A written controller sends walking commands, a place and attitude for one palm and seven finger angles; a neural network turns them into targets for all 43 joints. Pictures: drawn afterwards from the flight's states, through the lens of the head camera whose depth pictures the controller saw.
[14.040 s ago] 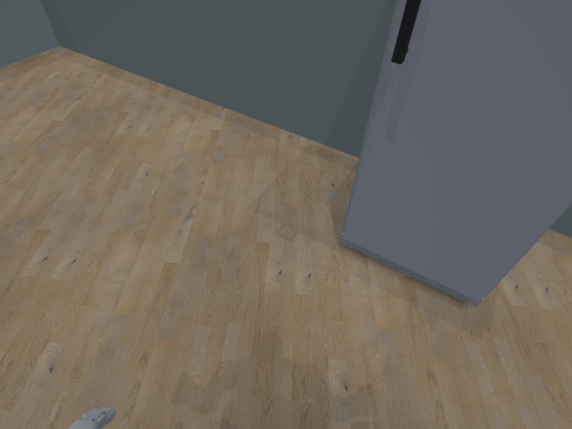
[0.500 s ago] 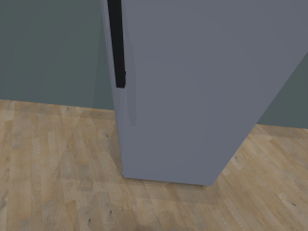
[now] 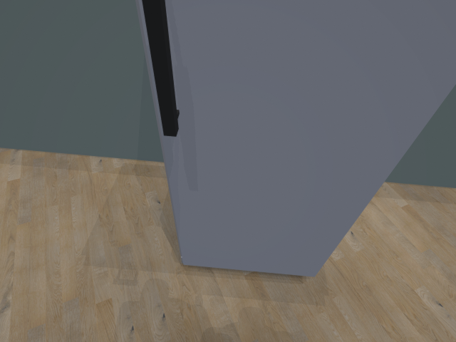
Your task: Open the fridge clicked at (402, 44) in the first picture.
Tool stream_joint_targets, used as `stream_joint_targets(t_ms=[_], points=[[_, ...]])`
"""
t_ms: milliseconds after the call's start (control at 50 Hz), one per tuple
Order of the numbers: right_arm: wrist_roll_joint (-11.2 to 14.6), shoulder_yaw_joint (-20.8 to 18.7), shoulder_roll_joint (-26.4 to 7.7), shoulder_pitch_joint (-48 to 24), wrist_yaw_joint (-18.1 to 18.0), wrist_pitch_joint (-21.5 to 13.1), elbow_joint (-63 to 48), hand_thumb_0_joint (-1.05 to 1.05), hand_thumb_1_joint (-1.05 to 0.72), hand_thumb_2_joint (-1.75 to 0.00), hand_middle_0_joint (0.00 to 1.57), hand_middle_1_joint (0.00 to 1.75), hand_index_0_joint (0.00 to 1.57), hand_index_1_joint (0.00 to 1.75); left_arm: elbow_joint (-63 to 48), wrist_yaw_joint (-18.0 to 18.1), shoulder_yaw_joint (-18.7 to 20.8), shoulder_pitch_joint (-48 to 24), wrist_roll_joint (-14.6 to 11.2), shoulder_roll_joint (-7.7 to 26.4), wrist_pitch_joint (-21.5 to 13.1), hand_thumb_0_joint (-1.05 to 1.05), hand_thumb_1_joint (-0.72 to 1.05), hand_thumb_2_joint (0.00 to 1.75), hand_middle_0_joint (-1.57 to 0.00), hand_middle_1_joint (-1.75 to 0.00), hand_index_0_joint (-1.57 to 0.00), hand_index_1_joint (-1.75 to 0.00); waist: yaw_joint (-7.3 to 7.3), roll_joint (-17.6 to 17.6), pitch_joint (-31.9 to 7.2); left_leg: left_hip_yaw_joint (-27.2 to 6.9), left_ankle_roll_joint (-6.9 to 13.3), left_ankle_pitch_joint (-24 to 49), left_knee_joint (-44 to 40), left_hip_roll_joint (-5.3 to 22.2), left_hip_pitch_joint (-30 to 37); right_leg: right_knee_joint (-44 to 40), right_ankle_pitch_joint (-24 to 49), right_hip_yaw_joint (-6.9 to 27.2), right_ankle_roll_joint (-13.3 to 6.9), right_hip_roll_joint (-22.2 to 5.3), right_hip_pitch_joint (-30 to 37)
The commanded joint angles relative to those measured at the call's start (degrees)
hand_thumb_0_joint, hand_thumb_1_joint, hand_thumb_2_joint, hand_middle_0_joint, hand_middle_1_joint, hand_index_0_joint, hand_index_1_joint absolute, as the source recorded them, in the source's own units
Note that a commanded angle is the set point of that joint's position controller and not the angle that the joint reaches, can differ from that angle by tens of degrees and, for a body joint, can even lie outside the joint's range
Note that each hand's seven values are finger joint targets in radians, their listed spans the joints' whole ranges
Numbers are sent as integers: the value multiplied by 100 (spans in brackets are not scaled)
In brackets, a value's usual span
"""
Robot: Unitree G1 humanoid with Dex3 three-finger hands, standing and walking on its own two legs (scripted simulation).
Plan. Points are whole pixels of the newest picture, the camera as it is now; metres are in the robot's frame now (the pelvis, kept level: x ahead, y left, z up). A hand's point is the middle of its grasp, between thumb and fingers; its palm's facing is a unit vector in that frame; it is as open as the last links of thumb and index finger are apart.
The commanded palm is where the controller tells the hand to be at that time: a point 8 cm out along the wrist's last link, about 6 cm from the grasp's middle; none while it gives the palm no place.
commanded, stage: look again from close up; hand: left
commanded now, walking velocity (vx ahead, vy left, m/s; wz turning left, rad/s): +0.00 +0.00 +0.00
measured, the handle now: (165, 57) +0.50 +0.16 +0.25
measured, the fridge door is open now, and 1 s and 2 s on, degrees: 0 0 0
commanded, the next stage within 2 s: raise the hand to about handle height in 0.72 s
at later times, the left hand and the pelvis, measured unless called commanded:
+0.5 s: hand out of the picture +0.03 +0.18 -0.18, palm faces +0.00 -0.98 -0.21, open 7.4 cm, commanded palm none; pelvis +0.02 -0.01 +0.00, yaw -1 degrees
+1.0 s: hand (123, 283) +0.21 +0.20 +0.00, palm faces +0.25 -0.96 -0.13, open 7.6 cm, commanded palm +0.13 +0.24 -0.03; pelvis +0.01 +0.00 -0.01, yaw +1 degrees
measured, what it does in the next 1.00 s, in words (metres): stands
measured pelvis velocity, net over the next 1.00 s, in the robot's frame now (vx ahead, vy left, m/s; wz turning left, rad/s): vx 0.01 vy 0.00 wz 0.01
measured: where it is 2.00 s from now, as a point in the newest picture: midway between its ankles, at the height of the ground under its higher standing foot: outside the picture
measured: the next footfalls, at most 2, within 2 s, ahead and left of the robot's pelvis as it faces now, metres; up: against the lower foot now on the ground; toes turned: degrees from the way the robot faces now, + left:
none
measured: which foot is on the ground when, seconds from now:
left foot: down 0.00-1.00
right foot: down 0.00-1.00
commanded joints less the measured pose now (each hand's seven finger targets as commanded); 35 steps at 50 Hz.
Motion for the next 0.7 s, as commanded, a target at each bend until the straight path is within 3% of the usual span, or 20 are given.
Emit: stream_joint_targets(t_ms=[0, 260, 520, 580, 680], points=[[-24, -98, -822, 104, -33, -116, -234, 0, -90, -90, 20, 30, 20, 30, -152, 37, 104, 339, -30, 668, -89, 0, 90, 90, -20, -30, -20, -30, -55, 100, 157, -734, -18, -443, -435, 668, 546, -639, 83, 575, -307, -529, -536], [-23, -56, -821, -30, -52, -136, -180, 0, -90, -90, 20, 30, 20, 30, -176, 43, 118, 78, -34, 744, -76, 0, 90, 90, -20, -30, -20, -30, -20, 137, 197, -623, -28, 96, -313, 685, 597, -693, 484, 560, -264, -553, -238], [-25, -40, -862, -90, -59, -121, -131, 0, -90, -90, 20, 30, 20, 30, -164, 21, 112, -45, -47, 750, -51, 0, 90, 90, -20, -30, -20, -30, -29, 169, 235, -643, -49, -62, -399, 690, 672, -755, 307, 536, -245, -548, -225], [-22, -39, -862, -71, -66, -138, -128, 0, -90, -90, 20, 30, 20, 30, -152, 29, 113, -18, -47, 754, -59, 0, 90, 90, -20, -30, -20, -30, -25, 120, 56, -635, -26, 262, -332, 706, 806, -727, 550, 526, -234, -573, -108], [-17, -33, -855, -108, -78, -136, -109, 0, -90, -90, 20, 30, 20, 30, -97, 28, 103, 10, -47, 725, -56, 0, 90, 90, -20, -30, -20, -30, -23, 120, 109, -617, -27, 271, -342, 712, 845, -778, 556, 551, -219, -568, -130]])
